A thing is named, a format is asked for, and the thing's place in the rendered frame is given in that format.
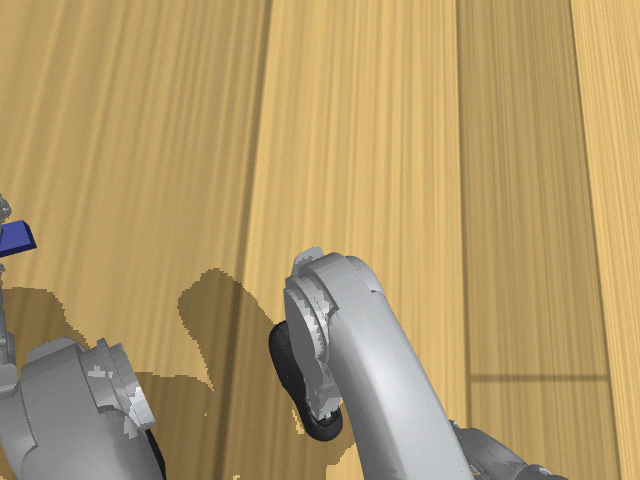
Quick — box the left robot arm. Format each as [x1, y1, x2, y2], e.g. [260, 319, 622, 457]
[0, 286, 18, 400]

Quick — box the right robot arm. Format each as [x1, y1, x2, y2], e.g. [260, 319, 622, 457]
[515, 464, 568, 480]

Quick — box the small box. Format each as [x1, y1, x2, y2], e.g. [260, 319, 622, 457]
[0, 220, 37, 258]

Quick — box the right robot foot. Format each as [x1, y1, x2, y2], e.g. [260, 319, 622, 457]
[269, 321, 343, 442]

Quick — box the right robot hand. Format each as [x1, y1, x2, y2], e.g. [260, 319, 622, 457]
[449, 420, 528, 480]

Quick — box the left robot foot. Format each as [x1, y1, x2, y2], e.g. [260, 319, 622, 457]
[145, 428, 167, 480]

